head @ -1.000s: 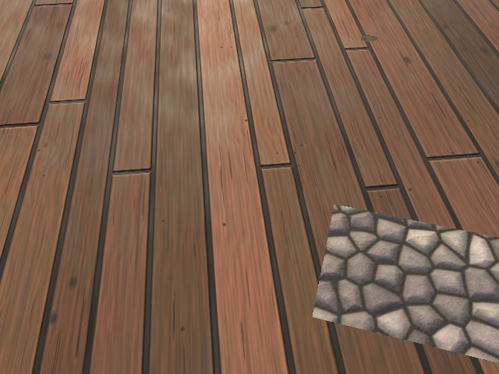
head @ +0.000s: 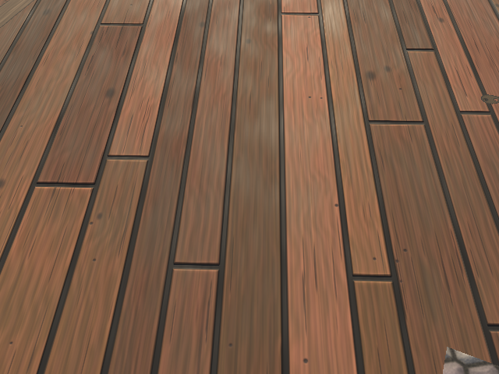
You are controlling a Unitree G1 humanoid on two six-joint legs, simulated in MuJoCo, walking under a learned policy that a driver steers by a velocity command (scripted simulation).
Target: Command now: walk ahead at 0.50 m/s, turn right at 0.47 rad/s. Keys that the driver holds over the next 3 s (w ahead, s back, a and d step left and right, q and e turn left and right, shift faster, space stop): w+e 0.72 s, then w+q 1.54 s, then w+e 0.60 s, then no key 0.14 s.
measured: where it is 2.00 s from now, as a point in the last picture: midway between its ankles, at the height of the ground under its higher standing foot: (335, 192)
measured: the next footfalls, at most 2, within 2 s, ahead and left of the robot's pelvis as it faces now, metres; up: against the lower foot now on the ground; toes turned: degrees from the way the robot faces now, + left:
left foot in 0.26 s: +0.33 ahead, +0.15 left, +0.00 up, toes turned -14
right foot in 0.78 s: +0.51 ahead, -0.19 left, +0.00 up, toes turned -30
